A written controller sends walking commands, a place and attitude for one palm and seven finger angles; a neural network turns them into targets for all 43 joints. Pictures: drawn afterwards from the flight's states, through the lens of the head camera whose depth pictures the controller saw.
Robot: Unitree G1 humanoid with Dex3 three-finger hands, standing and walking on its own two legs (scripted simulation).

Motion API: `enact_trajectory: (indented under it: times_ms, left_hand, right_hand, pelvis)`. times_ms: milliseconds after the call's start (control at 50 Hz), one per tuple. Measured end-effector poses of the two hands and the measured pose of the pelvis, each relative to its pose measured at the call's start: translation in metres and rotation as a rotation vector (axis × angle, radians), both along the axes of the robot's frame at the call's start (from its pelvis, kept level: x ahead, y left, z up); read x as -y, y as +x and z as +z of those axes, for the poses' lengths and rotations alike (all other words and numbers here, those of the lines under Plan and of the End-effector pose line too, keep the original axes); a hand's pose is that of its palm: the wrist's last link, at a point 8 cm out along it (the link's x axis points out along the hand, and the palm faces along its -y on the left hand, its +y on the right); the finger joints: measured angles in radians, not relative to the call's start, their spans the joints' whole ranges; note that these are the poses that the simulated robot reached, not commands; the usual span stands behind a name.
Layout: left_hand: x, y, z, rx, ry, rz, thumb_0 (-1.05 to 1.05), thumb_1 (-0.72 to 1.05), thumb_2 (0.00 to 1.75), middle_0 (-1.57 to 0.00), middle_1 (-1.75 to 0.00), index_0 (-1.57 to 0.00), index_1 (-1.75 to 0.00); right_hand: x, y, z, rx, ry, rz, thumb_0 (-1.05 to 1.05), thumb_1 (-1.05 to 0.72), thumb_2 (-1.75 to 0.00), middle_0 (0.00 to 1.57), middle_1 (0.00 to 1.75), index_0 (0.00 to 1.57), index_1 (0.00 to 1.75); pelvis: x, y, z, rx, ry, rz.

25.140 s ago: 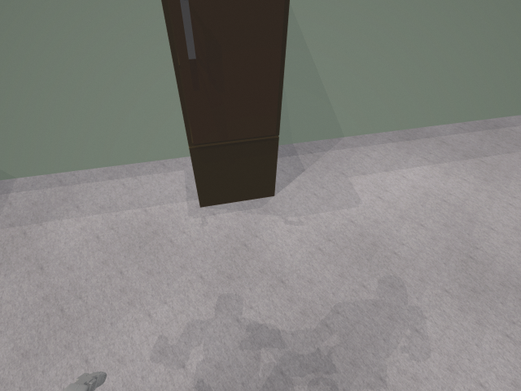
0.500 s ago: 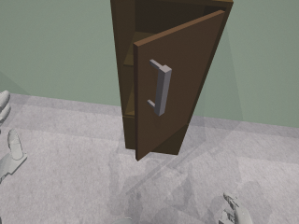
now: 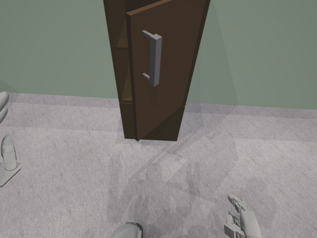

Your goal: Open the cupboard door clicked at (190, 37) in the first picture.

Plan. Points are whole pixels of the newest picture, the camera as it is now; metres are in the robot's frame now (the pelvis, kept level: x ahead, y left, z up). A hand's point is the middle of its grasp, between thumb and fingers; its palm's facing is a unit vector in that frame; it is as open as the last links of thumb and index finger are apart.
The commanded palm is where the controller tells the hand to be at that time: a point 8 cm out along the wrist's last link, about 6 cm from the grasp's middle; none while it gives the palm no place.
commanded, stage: stop stepping back and stand still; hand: left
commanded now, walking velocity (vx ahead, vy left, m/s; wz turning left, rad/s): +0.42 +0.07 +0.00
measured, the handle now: (150, 59) +0.59 +0.07 +0.13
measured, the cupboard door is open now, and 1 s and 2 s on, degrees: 48 48 48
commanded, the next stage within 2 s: let the arm hang, fingers relaxed in 1.50 s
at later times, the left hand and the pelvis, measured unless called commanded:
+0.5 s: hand (1, 209) +0.13 +0.23 +0.20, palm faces +0.42 -0.74 -0.53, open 7.4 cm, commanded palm +0.09 +0.27 +0.19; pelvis -0.05 -0.03 +0.01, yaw +0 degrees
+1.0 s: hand out of the picture +0.16 +0.28 +0.19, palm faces +0.44 -0.75 -0.50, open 7.4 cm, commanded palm +0.10 +0.31 +0.19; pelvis -0.04 +0.01 +0.01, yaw +1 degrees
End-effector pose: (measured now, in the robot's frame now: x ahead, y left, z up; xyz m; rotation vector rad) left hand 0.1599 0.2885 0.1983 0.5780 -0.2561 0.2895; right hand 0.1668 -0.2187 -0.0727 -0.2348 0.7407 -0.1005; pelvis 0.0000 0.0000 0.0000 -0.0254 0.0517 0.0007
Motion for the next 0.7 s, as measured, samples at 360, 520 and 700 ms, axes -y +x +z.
enact_trajectory:
  times_ms: [360,520,700]
  left_hand:
    - [0.015,-0.028,-0.005,0.067,-0.062,0.03,0.02,0.89,0.9,-0.21,-0.3,-0.21,-0.3]
    - [0.023,-0.072,0.019,0.055,0.063,0.101,0.01,0.88,0.9,-0.22,-0.3,-0.22,-0.31]
    - [0.01,-0.052,-0.013,-0.032,-0.093,0.223,0.01,0.89,0.9,-0.21,-0.3,-0.21,-0.3]
  right_hand:
    - [0.026,-0.075,0.003,0.05,0.005,-0.088,0.02,-0.9,-0.9,0.2,0.3,0.2,0.3]
    - [0.039,-0.077,-0.01,-0.031,0.036,-0.043,0.02,-0.9,-0.9,0.2,0.3,0.2,0.3]
    - [0.054,-0.062,-0.006,-0.046,-0.015,-0.03,0.02,-0.9,-0.9,0.2,0.3,0.2,0.3]
  pelvis:
    - [0.013,-0.041,0.003,0.081,0.059,0.007]
    - [0.029,-0.045,0.01,0.057,0.061,0.001]
    - [0.024,-0.04,0.02,0.057,0.08,0.045]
